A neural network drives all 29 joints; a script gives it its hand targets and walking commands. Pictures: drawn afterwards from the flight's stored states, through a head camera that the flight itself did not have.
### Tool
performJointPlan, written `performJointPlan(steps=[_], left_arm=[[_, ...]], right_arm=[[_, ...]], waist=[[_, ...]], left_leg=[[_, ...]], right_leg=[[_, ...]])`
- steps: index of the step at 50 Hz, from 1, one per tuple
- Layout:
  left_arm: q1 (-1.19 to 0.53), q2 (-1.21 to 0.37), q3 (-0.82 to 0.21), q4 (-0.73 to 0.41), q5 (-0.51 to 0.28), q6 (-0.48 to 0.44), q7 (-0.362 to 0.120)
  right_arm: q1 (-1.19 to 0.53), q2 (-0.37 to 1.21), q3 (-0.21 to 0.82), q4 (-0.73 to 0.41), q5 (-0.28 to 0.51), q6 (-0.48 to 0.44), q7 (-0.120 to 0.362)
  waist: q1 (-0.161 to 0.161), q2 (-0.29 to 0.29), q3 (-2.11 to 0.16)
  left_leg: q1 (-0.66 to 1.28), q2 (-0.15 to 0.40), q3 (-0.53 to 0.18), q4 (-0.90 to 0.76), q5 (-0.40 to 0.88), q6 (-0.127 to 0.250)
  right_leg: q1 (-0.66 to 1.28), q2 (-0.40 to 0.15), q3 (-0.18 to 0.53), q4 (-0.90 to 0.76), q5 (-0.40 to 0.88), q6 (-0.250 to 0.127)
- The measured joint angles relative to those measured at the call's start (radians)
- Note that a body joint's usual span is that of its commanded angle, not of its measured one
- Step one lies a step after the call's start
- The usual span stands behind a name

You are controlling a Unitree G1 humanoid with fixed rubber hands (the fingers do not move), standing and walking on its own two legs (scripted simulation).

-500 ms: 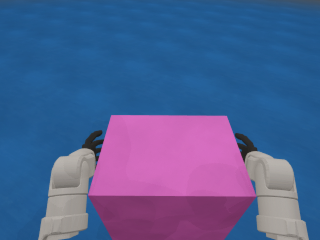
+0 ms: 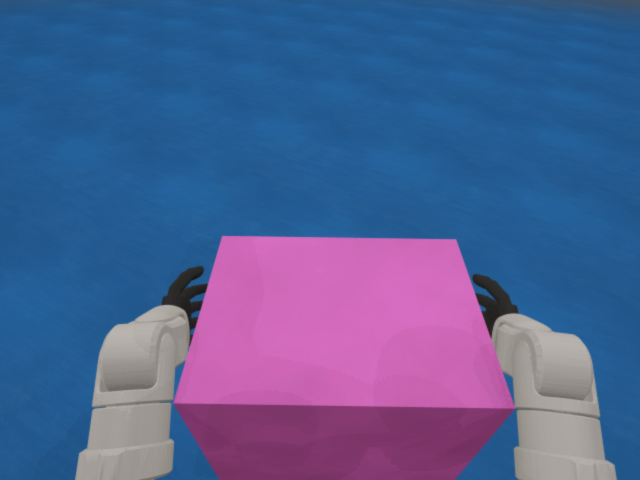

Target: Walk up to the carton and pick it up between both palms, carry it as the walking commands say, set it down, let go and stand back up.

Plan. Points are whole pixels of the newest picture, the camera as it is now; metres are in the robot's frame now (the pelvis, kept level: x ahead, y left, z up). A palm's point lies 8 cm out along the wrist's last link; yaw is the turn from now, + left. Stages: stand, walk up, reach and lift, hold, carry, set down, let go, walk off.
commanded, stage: carry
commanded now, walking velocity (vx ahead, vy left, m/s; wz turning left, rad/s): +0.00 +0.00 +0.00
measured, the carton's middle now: (336, 373) +0.29 +0.00 +0.00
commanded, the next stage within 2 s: none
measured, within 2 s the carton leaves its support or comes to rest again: neither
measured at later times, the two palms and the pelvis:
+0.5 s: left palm (175, 338) +0.28 +0.19 +0.09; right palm (504, 346) +0.28 -0.19 +0.09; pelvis -0.01 +0.00 +0.00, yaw +0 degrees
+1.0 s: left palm (173, 353) +0.27 +0.20 +0.06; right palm (496, 361) +0.28 -0.19 +0.07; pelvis -0.01 +0.00 +0.00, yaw +0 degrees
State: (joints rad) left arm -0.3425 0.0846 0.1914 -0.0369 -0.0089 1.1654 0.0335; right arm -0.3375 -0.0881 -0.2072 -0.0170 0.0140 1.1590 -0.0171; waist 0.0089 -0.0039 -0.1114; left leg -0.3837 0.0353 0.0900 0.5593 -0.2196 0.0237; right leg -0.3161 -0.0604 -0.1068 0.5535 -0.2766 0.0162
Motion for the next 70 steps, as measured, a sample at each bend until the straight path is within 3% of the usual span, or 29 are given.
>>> performJointPlan(steps=[26, 52, 70], left_arm=[[0.058, -0.019, 0.002, -0.025, 0.006, -0.023, -0.005], [0.107, -0.059, 0.029, 0.069, 0.069, -0.204, -0.061], [0.12, -0.054, 0.022, 0.075, 0.063, -0.25, -0.065]], right_arm=[[0.059, 0.019, -0.001, -0.029, -0.012, -0.022, 0.008], [0.122, 0.075, -0.025, 0.049, -0.083, -0.201, 0.05], [0.131, 0.074, -0.016, 0.05, -0.085, -0.241, 0.051]], waist=[[-0.001, -0.003, -0.001], [0.002, -0.007, 0.007], [0.006, -0.01, 0.019]], left_leg=[[0.003, 0.004, -0.005, -0.007, 0.012, -0.003], [0.01, -0.005, -0.003, -0.011, 0.014, 0.003], [0.012, -0.003, -0.008, -0.014, 0.015, -0.003]], right_leg=[[0.006, 0.005, -0.005, -0.01, 0.012, -0.005], [0.01, -0.004, -0.003, -0.006, 0.01, 0.0], [0.011, -0.002, -0.008, -0.005, 0.006, -0.004]])
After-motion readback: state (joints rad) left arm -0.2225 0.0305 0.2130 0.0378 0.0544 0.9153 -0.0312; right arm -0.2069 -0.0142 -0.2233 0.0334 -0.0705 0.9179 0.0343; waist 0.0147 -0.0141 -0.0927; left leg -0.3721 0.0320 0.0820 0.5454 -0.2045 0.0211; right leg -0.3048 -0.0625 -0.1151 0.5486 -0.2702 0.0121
